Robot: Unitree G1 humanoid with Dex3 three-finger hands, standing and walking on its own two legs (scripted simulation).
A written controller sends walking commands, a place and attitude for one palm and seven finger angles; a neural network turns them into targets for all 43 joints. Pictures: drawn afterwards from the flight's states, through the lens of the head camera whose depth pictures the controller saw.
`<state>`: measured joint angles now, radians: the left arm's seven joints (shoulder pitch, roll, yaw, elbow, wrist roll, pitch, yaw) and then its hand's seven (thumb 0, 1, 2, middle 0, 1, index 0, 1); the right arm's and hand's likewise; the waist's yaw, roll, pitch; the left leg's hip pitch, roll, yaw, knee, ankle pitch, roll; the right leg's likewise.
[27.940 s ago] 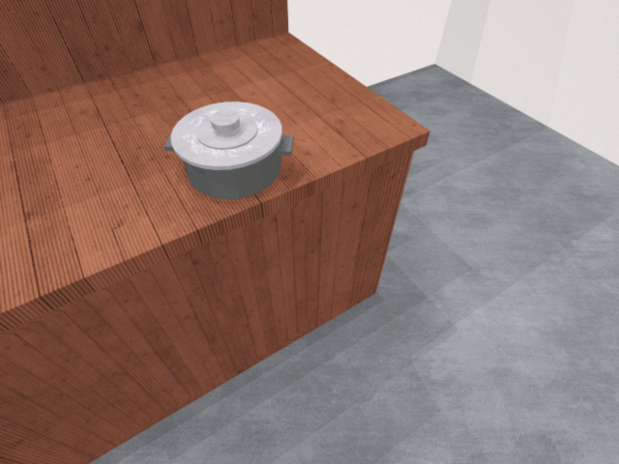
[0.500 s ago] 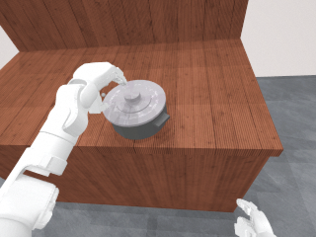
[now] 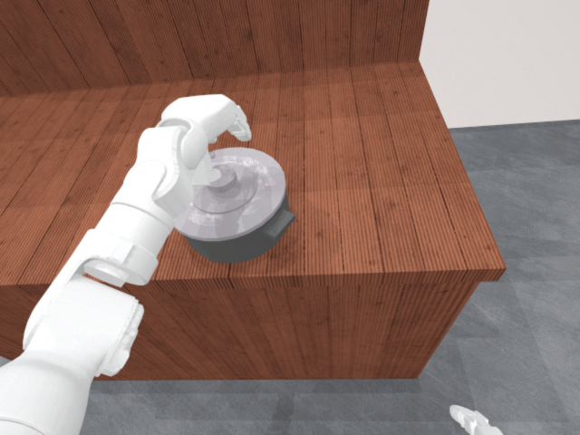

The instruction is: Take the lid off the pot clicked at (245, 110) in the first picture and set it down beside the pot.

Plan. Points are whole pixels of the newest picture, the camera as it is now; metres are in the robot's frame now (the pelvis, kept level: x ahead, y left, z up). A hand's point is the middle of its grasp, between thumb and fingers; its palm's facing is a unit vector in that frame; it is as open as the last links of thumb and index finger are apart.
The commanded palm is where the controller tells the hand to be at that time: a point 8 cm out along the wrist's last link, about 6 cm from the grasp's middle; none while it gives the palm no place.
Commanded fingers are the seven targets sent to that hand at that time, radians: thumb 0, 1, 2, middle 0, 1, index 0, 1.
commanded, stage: move the open hand above the knob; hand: left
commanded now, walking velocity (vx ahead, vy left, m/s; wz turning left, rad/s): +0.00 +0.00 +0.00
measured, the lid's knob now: (220, 178) +0.48 +0.11 +0.09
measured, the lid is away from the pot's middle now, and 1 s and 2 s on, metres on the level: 0.00 0.00 0.00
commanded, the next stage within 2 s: lower the open fingers around the knob in 0.92 s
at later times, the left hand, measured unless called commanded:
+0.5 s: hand (202, 157) +0.45 +0.12 +0.16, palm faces -0.23 -0.02 -0.97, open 10.0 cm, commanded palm +0.44 +0.12 +0.22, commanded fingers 0.00 -0.30 1.47 -0.85 -0.08 -0.85 -0.08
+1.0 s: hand (205, 157) +0.44 +0.11 +0.17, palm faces -0.22 -0.04 -0.98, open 10.0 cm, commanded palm +0.42 +0.12 +0.22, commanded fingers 0.00 -0.30 1.47 -0.85 -0.08 -0.85 -0.08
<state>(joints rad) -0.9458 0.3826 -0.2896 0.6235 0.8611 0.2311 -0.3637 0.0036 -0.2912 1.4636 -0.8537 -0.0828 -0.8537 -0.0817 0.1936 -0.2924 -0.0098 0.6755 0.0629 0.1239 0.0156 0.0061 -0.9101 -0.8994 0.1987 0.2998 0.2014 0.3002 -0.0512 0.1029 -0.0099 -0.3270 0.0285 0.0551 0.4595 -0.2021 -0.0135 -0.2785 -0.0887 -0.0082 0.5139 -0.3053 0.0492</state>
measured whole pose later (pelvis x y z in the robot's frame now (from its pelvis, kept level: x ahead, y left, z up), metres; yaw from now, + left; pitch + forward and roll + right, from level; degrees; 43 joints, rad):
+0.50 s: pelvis +0.00 +0.00 +0.00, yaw +0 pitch +5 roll +1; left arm -0.94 0.38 -0.32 0.61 0.87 0.25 -0.35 0.00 -0.29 1.46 -0.85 -0.08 -0.85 -0.08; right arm 0.16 -0.29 -0.02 0.65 0.07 0.13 0.02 0.01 -0.91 -0.90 0.20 0.30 0.20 0.30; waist -0.03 0.09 -0.02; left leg -0.33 0.02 0.05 0.46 -0.20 -0.01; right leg -0.28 -0.09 -0.01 0.51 -0.30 0.05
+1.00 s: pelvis -0.01 +0.00 +0.00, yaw +0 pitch +3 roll +1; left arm -0.94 0.37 -0.30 0.63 0.86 0.24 -0.34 0.00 -0.29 1.46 -0.86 -0.08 -0.86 -0.08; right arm 0.16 -0.28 0.00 0.66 0.07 0.14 0.01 0.01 -0.91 -0.90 0.20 0.30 0.20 0.30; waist -0.03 0.10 -0.02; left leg -0.31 0.03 0.05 0.45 -0.19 -0.02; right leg -0.27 -0.09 -0.01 0.52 -0.30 0.05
